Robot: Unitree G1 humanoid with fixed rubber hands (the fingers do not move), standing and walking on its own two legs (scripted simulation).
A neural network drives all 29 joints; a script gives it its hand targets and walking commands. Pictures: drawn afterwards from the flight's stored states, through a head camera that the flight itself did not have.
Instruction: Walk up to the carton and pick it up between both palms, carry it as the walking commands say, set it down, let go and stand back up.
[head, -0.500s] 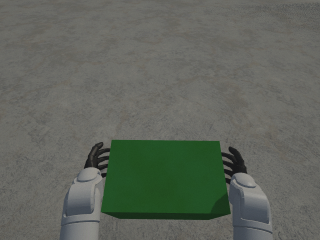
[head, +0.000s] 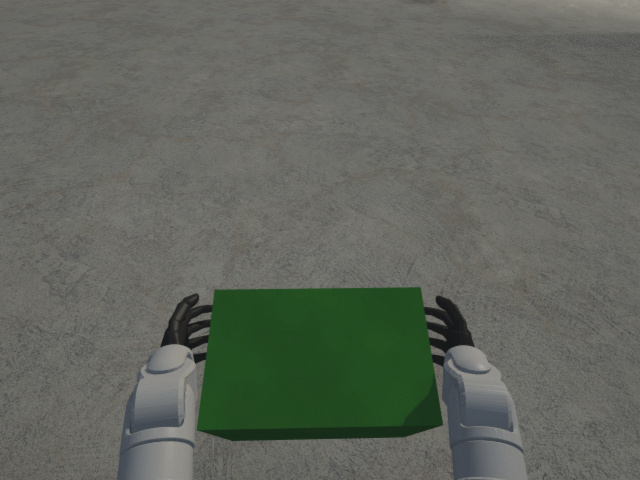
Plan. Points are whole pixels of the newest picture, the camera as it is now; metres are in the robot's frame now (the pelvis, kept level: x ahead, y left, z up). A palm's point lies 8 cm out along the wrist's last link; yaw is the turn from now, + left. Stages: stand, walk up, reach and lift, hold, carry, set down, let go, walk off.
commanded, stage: hold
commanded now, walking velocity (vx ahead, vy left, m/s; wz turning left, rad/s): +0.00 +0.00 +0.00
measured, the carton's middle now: (318, 370) +0.30 +0.03 -0.05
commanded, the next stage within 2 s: set down in 0.06 s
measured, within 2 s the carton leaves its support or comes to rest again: neither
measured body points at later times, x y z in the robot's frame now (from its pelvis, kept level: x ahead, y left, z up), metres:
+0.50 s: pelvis -0.03 +0.02 -0.01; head +0.00 +0.02 +0.44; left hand +0.28 +0.21 -0.02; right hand +0.32 -0.15 -0.02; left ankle +0.03 +0.12 -0.75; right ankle -0.02 -0.11 -0.75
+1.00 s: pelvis -0.04 -0.01 -0.05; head +0.11 +0.00 +0.37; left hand +0.30 +0.20 -0.11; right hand +0.33 -0.16 -0.12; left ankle +0.03 +0.12 -0.75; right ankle -0.02 -0.11 -0.75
